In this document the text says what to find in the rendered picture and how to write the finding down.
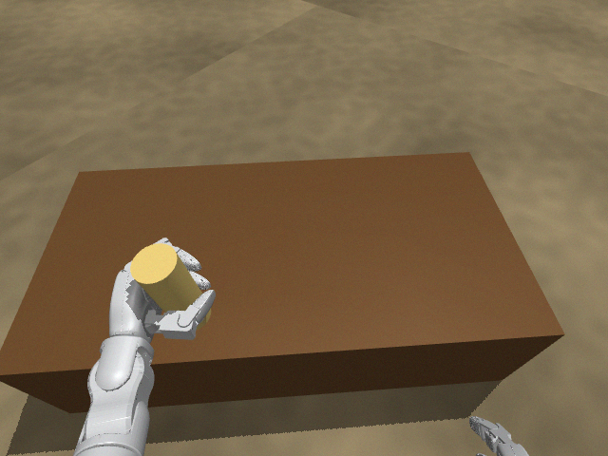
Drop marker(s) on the can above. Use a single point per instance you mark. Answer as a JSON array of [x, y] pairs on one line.
[[161, 273]]

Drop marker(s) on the right robot hand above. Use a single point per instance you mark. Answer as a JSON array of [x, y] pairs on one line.
[[497, 438]]

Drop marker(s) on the left robot hand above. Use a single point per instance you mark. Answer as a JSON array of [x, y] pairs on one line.
[[133, 311]]

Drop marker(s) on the left robot arm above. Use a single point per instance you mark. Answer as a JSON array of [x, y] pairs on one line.
[[119, 385]]

